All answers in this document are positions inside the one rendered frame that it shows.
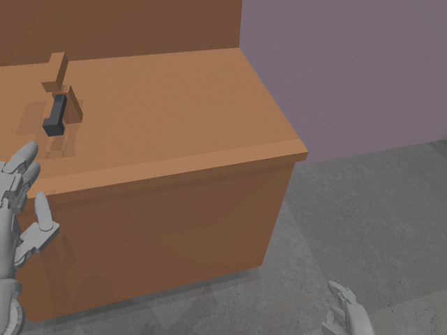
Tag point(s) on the counter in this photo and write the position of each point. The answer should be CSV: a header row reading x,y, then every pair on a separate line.
x,y
175,158

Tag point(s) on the left robot hand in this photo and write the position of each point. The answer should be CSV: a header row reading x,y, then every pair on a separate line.
x,y
16,178

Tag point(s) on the tap lever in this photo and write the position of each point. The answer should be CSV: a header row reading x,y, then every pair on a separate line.
x,y
53,126

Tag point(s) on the right robot hand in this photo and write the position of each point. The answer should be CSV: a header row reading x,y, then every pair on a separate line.
x,y
354,320

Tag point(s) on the robot left forearm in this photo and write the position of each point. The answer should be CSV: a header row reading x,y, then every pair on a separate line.
x,y
12,313

